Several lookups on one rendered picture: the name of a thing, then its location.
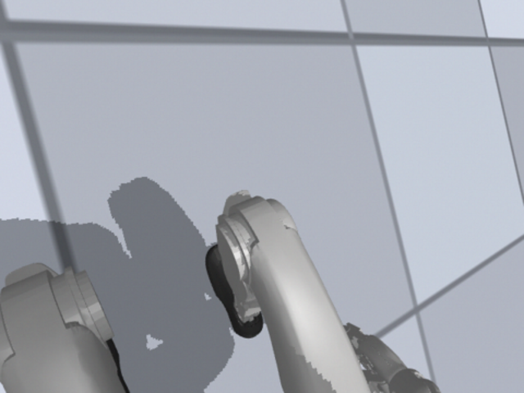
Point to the left robot foot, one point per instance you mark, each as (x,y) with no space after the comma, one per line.
(116,358)

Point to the right robot foot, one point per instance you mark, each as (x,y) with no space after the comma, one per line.
(224,292)

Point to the right robot arm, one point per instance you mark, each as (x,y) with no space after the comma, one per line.
(411,381)

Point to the right robot hand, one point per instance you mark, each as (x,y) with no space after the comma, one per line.
(381,362)

